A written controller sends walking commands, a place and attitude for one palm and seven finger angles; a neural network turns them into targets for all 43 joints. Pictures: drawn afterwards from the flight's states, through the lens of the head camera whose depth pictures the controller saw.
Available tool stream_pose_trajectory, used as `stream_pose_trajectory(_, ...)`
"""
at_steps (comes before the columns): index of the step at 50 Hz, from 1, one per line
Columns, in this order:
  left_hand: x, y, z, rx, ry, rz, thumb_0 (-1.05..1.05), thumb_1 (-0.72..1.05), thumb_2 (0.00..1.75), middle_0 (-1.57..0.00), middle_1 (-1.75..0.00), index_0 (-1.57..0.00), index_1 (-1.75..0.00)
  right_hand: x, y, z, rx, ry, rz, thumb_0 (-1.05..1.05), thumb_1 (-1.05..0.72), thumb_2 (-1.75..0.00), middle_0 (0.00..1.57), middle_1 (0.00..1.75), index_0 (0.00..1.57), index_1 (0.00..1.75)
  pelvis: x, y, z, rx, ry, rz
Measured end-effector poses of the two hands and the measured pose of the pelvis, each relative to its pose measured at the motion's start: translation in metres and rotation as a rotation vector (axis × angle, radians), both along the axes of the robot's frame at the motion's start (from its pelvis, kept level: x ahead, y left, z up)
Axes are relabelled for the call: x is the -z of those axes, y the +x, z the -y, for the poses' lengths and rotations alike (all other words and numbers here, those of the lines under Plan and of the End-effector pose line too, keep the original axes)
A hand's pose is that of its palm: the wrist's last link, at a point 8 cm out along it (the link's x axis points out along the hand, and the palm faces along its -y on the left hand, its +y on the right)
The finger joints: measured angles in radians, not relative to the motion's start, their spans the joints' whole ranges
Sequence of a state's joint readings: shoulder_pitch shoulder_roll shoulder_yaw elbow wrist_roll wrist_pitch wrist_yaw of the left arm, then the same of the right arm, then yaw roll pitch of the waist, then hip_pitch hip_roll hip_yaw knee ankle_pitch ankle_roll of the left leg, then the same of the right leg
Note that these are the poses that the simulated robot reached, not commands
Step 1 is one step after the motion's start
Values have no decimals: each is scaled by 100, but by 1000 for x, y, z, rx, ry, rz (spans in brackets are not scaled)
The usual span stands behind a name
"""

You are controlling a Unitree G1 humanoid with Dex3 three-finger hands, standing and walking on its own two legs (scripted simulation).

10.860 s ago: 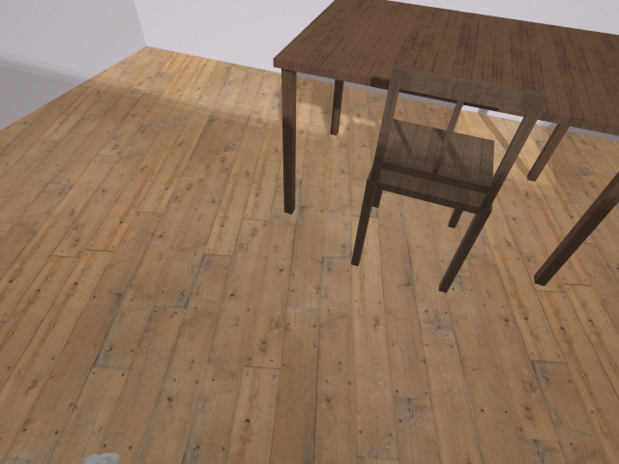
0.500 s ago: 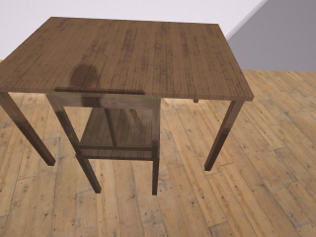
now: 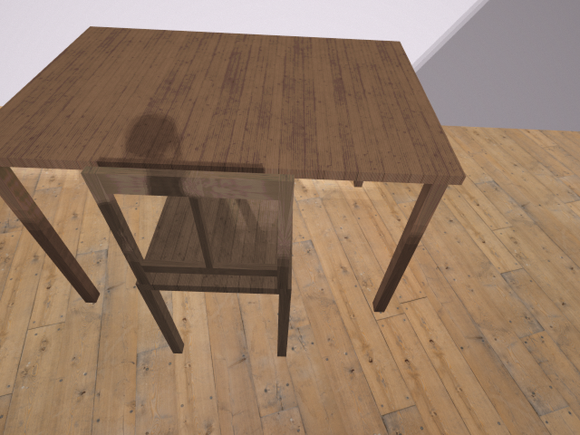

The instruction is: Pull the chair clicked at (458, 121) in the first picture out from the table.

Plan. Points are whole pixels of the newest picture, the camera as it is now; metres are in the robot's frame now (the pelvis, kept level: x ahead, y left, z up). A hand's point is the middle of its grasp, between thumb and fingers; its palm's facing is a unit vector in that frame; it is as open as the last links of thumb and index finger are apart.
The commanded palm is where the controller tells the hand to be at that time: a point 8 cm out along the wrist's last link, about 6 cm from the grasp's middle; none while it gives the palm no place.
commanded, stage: look again from close up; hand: left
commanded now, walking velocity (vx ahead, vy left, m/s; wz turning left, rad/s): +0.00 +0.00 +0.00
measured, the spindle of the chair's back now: (202, 233) +0.52 +0.22 -0.11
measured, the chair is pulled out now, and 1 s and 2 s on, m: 0.00 0.00 0.00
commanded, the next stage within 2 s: shuffle to correct the standing spot in 0.54 s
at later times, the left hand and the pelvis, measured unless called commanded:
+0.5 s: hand out of the picture -0.02 +0.15 -0.18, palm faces +0.06 -0.99 -0.14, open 7.4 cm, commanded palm none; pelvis +0.01 +0.00 +0.00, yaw +0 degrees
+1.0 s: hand out of the picture -0.01 +0.16 -0.19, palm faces +0.12 -0.98 -0.13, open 7.4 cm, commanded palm none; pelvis +0.05 +0.01 -0.02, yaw +1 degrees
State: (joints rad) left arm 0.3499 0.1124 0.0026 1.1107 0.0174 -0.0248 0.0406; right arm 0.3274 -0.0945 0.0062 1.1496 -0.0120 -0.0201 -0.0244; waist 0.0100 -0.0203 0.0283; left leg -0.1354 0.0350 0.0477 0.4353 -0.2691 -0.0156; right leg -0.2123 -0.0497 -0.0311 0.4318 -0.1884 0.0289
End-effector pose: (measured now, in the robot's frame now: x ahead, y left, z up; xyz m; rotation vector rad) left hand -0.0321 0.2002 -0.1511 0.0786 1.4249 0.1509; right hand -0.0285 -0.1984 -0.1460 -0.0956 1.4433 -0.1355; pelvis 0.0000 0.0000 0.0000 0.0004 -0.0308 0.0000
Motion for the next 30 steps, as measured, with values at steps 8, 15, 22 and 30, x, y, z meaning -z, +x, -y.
stream_pose_trajectory(8, 1, 3, 0, -1, -2, 3, 0, 91, 90, -20, -30, -20, -30, 0, 3, 0, -2, -2, 2, 1, -90, -90, 20, 30, 20, 30, 0, 2, 0, -1, 0, 0)
stream_pose_trajectory(15, 0, 4, 0, -2, -2, 0, 0, 91, 90, -20, -30, -20, -30, 0, 5, 0, -4, -2, 1, 1, -90, -90, 20, 30, 20, 30, 0, 3, -1, -1, 0, -4)
stream_pose_trajectory(22, 0, 5, 0, -4, -3, -4, 0, 91, 90, -20, -30, -20, -30, -1, 9, 0, -7, -4, 2, 1, -90, -90, 20, 30, 20, 30, 0, 5, -1, -3, -1, -6)
stream_pose_trajectory(30, 1, 7, -1, -4, -3, -3, 0, 91, 90, -20, -30, -20, -30, -1, 14, 1, -8, -7, 8, 1, -90, -90, 20, 30, 20, 30, 0, 8, -1, -3, -2, -4)
